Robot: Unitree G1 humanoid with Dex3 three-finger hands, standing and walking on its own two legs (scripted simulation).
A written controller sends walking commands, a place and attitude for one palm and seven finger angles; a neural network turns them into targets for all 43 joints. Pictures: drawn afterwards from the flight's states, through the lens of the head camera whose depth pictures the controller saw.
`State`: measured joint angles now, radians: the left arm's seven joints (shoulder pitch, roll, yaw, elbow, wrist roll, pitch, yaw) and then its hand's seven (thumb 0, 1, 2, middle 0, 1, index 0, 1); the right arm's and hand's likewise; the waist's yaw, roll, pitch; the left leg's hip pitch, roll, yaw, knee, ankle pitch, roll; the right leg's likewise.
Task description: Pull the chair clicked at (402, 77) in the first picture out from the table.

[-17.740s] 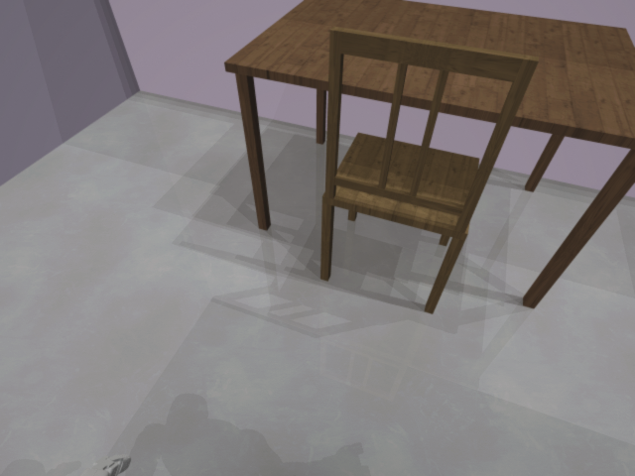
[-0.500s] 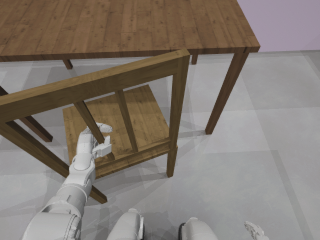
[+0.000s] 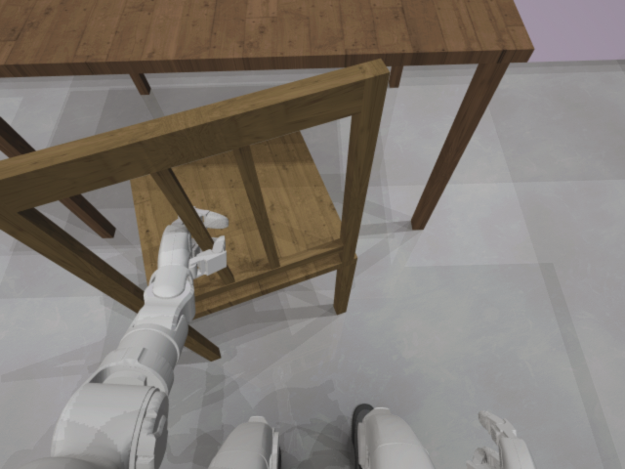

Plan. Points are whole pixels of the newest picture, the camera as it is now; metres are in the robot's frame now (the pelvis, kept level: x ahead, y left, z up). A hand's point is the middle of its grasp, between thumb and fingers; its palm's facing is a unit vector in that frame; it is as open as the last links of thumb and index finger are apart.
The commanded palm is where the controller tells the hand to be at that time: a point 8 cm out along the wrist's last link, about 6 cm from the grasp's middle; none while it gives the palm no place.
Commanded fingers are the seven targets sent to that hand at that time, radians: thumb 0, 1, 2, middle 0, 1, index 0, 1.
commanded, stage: step backward, pulling the chair out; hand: left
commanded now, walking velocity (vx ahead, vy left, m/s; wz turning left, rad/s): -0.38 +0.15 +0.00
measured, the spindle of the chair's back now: (203, 238) +0.42 +0.16 -0.05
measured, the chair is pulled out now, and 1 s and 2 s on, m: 0.21 0.42 0.61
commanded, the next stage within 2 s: stop walking, hand still on the chair in 1.26 s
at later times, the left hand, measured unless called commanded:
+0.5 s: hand (216, 317) +0.30 +0.13 -0.06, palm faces +0.04 -0.98 -0.20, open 5.1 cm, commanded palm +0.29 +0.19 -0.05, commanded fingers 0.00 0.90 0.90 -0.50 -1.45 -0.50 -1.45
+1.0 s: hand (203, 409) +0.19 +0.13 -0.05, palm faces +0.03 -0.97 -0.22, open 5.2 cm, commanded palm +0.19 +0.19 -0.04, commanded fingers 0.00 0.90 0.90 -0.50 -1.45 -0.50 -1.45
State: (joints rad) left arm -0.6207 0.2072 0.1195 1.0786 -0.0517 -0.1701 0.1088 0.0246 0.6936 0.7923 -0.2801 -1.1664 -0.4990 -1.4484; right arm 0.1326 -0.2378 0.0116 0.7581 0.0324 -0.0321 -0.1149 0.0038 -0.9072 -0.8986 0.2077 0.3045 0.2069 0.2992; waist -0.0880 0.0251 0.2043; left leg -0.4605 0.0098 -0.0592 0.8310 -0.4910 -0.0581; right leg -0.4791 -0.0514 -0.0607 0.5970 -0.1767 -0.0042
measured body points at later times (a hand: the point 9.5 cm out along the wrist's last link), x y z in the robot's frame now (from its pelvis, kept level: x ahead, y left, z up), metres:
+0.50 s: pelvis -0.09 +0.00 +0.01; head +0.02 -0.03 +0.44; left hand +0.30 +0.18 -0.04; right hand +0.01 -0.27 -0.14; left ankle -0.10 +0.15 -0.69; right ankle +0.00 -0.11 -0.72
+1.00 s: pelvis -0.20 +0.01 +0.02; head -0.08 -0.03 +0.45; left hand +0.18 +0.19 -0.04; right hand -0.12 -0.23 -0.15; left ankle -0.19 +0.17 -0.67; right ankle -0.18 -0.09 -0.72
